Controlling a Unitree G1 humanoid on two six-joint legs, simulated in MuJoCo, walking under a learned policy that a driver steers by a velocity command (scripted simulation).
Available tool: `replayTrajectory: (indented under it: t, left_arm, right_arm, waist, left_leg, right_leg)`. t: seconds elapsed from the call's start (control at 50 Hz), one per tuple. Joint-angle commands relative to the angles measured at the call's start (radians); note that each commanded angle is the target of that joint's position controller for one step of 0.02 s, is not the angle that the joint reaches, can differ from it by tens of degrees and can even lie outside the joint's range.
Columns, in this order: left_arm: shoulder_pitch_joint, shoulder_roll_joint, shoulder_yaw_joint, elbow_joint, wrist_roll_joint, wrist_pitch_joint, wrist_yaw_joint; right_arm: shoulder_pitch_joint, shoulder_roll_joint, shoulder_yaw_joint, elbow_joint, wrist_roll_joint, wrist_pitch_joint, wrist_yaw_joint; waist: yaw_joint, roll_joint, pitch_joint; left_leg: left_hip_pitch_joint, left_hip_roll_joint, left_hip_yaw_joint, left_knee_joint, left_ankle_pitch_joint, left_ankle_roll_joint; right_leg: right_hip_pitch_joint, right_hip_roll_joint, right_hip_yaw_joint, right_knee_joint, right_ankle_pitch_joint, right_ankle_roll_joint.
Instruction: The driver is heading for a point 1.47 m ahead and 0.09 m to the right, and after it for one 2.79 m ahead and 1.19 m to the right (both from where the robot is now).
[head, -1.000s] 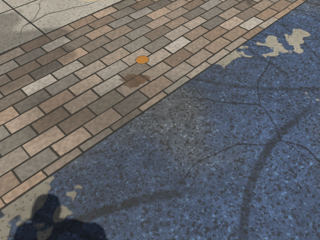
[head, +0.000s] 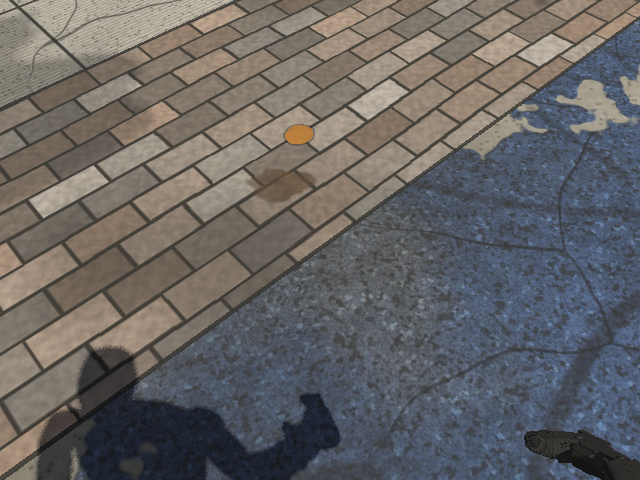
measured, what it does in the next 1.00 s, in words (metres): walks ahead: right foot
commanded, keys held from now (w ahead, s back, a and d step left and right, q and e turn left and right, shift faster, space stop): w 1.00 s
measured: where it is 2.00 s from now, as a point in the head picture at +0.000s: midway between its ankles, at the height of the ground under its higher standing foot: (355, 217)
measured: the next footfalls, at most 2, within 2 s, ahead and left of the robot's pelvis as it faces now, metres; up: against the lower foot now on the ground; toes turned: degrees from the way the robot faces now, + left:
right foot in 0.52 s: +0.44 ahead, -0.15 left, +0.00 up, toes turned -2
left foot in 1.10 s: +0.75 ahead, +0.09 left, +0.00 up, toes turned +3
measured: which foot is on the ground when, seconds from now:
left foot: down 0.00-0.54, up 0.56-1.00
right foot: up 0.00-0.50, down 0.52-1.00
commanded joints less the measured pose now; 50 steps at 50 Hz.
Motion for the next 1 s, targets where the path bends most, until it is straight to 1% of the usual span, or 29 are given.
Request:
replayTrajectory:
  t: [0.02, 0.04, 0.06, 0.08, 0.1, 0.12, 0.14, 0.2, 0.24, 0.3, 0.38, 0.44, 0.46, 0.48, 0.5, 0.52, 0.54, 0.56, 0.58, 0.6, 0.62, 0.64, 0.66, 0.68, 0.72, 0.78, 0.86, 0.94, 1.0]
  left_arm:
    - [-0.019, 0.100, 0.015, -0.105, -0.051, -0.064, -0.021]
    - [-0.105, 0.123, 0.019, -0.132, -0.051, -0.066, -0.011]
    - [-0.134, 0.124, 0.030, -0.135, -0.041, -0.057, 0.000]
    - [-0.107, 0.105, 0.035, -0.133, -0.031, -0.039, 0.006]
    - [-0.084, 0.079, 0.035, -0.129, -0.030, -0.023, 0.008]
    - [-0.078, 0.064, 0.035, -0.131, -0.028, -0.011, 0.011]
    - [-0.096, 0.066, 0.038, -0.141, -0.025, -0.004, 0.013]
    - [-0.236, 0.092, 0.048, -0.196, -0.008, -0.001, 0.019]
    - [-0.319, 0.091, 0.049, -0.221, -0.007, -0.005, 0.016]
    - [-0.429, 0.078, 0.044, -0.249, -0.011, -0.013, 0.006]
    - [-0.546, 0.076, 0.035, -0.285, -0.023, -0.019, -0.017]
    - [-0.578, 0.092, 0.035, -0.312, -0.027, -0.031, -0.036]
    - [-0.555, 0.106, 0.039, -0.311, -0.027, -0.035, -0.040]
    - [-0.503, 0.124, 0.048, -0.301, -0.027, -0.039, -0.041]
    - [-0.387, 0.157, 0.068, -0.267, -0.024, -0.041, -0.039]
    - [-0.194, 0.220, 0.095, -0.212, -0.019, -0.043, -0.031]
    - [-0.042, 0.337, 0.122, -0.188, 0.003, -0.038, -0.025]
    - [-0.015, 0.293, 0.108, -0.174, -0.001, -0.034, -0.032]
    - [-0.091, 0.218, 0.084, -0.187, -0.008, -0.038, -0.034]
    - [-0.183, 0.174, 0.070, -0.211, -0.009, -0.035, -0.034]
    - [-0.259, 0.145, 0.059, -0.222, -0.006, -0.034, -0.038]
    - [-0.295, 0.119, 0.051, -0.226, -0.001, -0.036, -0.042]
    - [-0.300, 0.111, 0.048, -0.217, 0.004, -0.037, -0.045]
    - [-0.283, 0.117, 0.051, -0.205, 0.004, -0.040, -0.045]
    - [-0.247, 0.147, 0.058, -0.183, 0.004, -0.044, -0.036]
    - [-0.195, 0.160, 0.061, -0.161, 0.002, -0.035, -0.018]
    - [-0.143, 0.171, 0.061, -0.139, -0.007, -0.027, -0.005]
    - [-0.075, 0.179, 0.065, -0.102, -0.014, -0.015, 0.000]
    - [-0.068, 0.189, 0.073, -0.086, -0.019, -0.001, 0.007]
  right_arm:
    - [0.372, -0.160, -0.049, 0.090, -0.007, 0.006, -0.006]
    - [0.263, -0.121, -0.035, 0.066, -0.004, -0.001, -0.001]
    - [0.210, -0.094, -0.026, 0.061, -0.013, -0.008, 0.008]
    - [0.191, -0.074, -0.018, 0.070, -0.022, -0.013, 0.012]
    - [0.197, -0.067, -0.016, 0.084, -0.023, -0.013, 0.015]
    - [0.216, -0.073, -0.016, 0.098, -0.020, -0.014, 0.013]
    - [0.235, -0.084, -0.017, 0.111, -0.018, -0.016, 0.009]
    - [0.297, -0.135, -0.027, 0.133, -0.020, -0.014, -0.015]
    - [0.341, -0.149, -0.029, 0.139, -0.016, -0.006, -0.028]
    - [0.397, -0.165, -0.031, 0.149, -0.006, 0.003, -0.037]
    - [0.468, -0.176, -0.034, 0.174, 0.003, 0.017, -0.039]
    - [0.482, -0.186, -0.041, 0.186, 0.006, 0.031, -0.042]
    - [0.474, -0.193, -0.045, 0.186, 0.007, 0.035, -0.043]
    - [0.454, -0.201, -0.047, 0.181, 0.008, 0.040, -0.043]
    - [0.431, -0.194, -0.044, 0.174, 0.005, 0.045, -0.043]
    - [0.421, -0.159, -0.030, 0.158, -0.006, 0.046, -0.042]
    - [0.497, -0.065, 0.000, 0.129, -0.018, 0.029, -0.037]
    - [0.528, -0.041, 0.010, 0.144, 0.002, 0.002, -0.031]
    - [0.447, -0.152, -0.017, 0.129, 0.027, -0.015, -0.027]
    - [0.371, -0.169, -0.021, 0.106, 0.033, -0.019, -0.027]
    - [0.335, -0.156, -0.024, 0.102, 0.021, -0.014, -0.033]
    - [0.334, -0.147, -0.032, 0.104, 0.009, 0.000, -0.039]
    - [0.354, -0.124, -0.032, 0.109, 0.006, 0.016, -0.039]
    - [0.370, -0.101, -0.030, 0.115, 0.004, 0.027, -0.040]
    - [0.343, -0.097, -0.034, 0.102, 0.000, 0.039, -0.043]
    - [0.228, -0.097, -0.039, 0.063, -0.008, 0.039, -0.043]
    - [0.092, -0.075, -0.032, 0.026, -0.004, 0.031, -0.032]
    - [-0.018, -0.073, -0.025, -0.011, 0.005, 0.024, -0.015]
    - [-0.053, -0.084, -0.024, -0.038, 0.009, 0.013, 0.004]
  waist:
    - [-0.151, 0.175, -0.237]
    - [-0.112, 0.050, -0.150]
    - [-0.072, -0.002, -0.099]
    - [-0.029, 0.017, -0.088]
    - [-0.011, 0.047, -0.074]
    - [-0.002, 0.060, -0.055]
    - [0.002, 0.065, -0.032]
    - [-0.021, 0.052, 0.010]
    - [-0.046, 0.041, 0.013]
    - [-0.085, 0.046, 0.016]
    - [-0.129, 0.055, 0.040]
    - [-0.123, 0.067, 0.046]
    - [-0.105, 0.077, 0.035]
    - [-0.070, 0.089, 0.007]
    - [-0.006, 0.083, -0.060]
    - [0.070, 0.046, -0.192]
    - [0.069, -0.171, -0.350]
    - [0.060, -0.289, -0.438]
    - [0.053, -0.192, -0.302]
    - [0.029, -0.128, -0.206]
    - [-0.004, -0.058, -0.136]
    - [-0.035, -0.062, -0.099]
    - [-0.056, -0.077, -0.085]
    - [-0.065, -0.076, -0.078]
    - [-0.072, -0.060, -0.051]
    - [-0.049, -0.048, -0.021]
    - [-0.009, -0.057, 0.010]
    - [0.026, -0.056, 0.048]
    - [0.017, -0.064, 0.057]
  left_leg:
    - [0.781, 0.385, -0.712, -0.338, -0.184, 0.227]
    - [0.590, 0.347, -0.552, -0.364, -0.083, 0.187]
    - [0.440, 0.305, -0.443, -0.391, 0.009, 0.160]
    - [0.348, 0.263, -0.360, -0.422, 0.024, 0.143]
    - [0.297, 0.243, -0.321, -0.451, 0.013, 0.140]
    - [0.259, 0.230, -0.288, -0.474, 0.018, 0.147]
    - [0.230, 0.224, -0.260, -0.494, 0.021, 0.151]
    - [0.254, 0.231, -0.240, -0.527, 0.018, 0.161]
    - [0.311, 0.230, -0.227, -0.527, 0.033, 0.146]
    - [0.370, 0.213, -0.181, -0.516, 0.057, 0.112]
    - [0.466, 0.238, -0.166, -0.475, 0.045, 0.103]
    - [0.551, 0.281, -0.182, -0.412, 0.070, 0.089]
    - [0.565, 0.291, -0.187, -0.383, 0.112, 0.080]
    - [0.567, 0.287, -0.179, -0.326, 0.226, 0.068]
    - [0.550, 0.246, -0.141, -0.187, 0.394, 0.046]
    - [0.431, 0.186, -0.089, 0.056, 0.405, 0.013]
    - [0.057, 0.050, -0.018, 0.462, 0.055, -0.056]
    - [-0.161, -0.032, -0.135, 0.665, -0.439, -0.067]
    - [-0.253, 0.038, -0.190, 0.750, -0.401, -0.045]
    - [-0.252, 0.093, -0.163, 0.729, -0.306, -0.031]
    - [-0.206, 0.132, -0.143, 0.663, -0.228, -0.037]
    - [-0.150, 0.163, -0.145, 0.595, -0.177, -0.040]
    - [-0.099, 0.173, -0.142, 0.563, -0.146, -0.045]
    - [-0.078, 0.173, -0.133, 0.543, -0.129, -0.052]
    - [-0.118, 0.177, -0.128, 0.484, -0.070, -0.068]
    - [-0.209, 0.178, -0.126, 0.326, 0.063, -0.089]
    - [-0.180, 0.146, -0.095, 0.102, 0.217, -0.089]
    - [-0.193, 0.123, -0.080, -0.017, 0.201, -0.079]
    - [-0.183, 0.113, -0.080, -0.070, 0.115, -0.051]
  right_leg:
    - [-0.733, -0.009, 0.085, 0.664, 0.016, -0.037]
    - [-0.686, -0.070, 0.058, 0.613, 0.120, -0.044]
    - [-0.629, -0.104, 0.037, 0.558, 0.172, -0.042]
    - [-0.557, -0.137, 0.043, 0.510, 0.204, -0.044]
    - [-0.522, -0.146, 0.038, 0.472, 0.213, -0.044]
    - [-0.515, -0.153, 0.028, 0.438, 0.212, -0.040]
    - [-0.529, -0.161, 0.019, 0.400, 0.224, -0.033]
    - [-0.656, -0.183, 0.009, 0.246, 0.359, 0.003]
    - [-0.707, -0.180, 0.003, 0.115, 0.462, 0.012]
    - [-0.686, -0.144, -0.027, -0.078, 0.570, 0.017]
    - [-0.669, -0.112, -0.053, -0.214, 0.549, 0.018]
    - [-0.651, -0.097, -0.053, -0.281, 0.448, -0.013]
    - [-0.609, -0.087, -0.059, -0.300, 0.412, -0.027]
    - [-0.524, -0.064, -0.079, -0.319, 0.389, -0.043]
    - [-0.366, -0.029, -0.106, -0.342, 0.386, -0.067]
    - [-0.090, -0.075, -0.054, -0.317, 0.415, -0.112]
    - [0.308, -0.336, 0.334, -0.336, 0.382, -0.244]
    - [0.422, -0.432, 0.678, -0.499, 0.271, -0.325]
    - [0.311, -0.395, 0.570, -0.510, 0.236, -0.270]
    - [0.168, -0.355, 0.411, -0.523, 0.293, -0.230]
    - [0.024, -0.308, 0.302, -0.561, 0.370, -0.210]
    - [-0.068, -0.266, 0.225, -0.597, 0.410, -0.191]
    - [-0.125, -0.245, 0.183, -0.627, 0.427, -0.186]
    - [-0.154, -0.234, 0.154, -0.647, 0.468, -0.195]
    - [-0.163, -0.230, 0.107, -0.672, 0.541, -0.209]
    - [-0.119, -0.229, 0.070, -0.691, 0.576, -0.204]
    - [-0.096, -0.203, 0.012, -0.709, 0.522, -0.175]
    - [0.006, -0.236, 0.005, -0.685, 0.502, -0.172]
    - [0.086, -0.276, 0.012, -0.629, 0.555, -0.159]
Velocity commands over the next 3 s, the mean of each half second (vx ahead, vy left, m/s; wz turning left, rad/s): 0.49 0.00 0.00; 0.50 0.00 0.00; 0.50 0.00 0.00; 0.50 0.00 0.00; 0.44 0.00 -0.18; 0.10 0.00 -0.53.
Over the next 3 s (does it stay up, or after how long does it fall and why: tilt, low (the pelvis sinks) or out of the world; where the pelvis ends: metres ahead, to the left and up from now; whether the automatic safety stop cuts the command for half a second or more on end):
stays up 1.42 -0.02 0.03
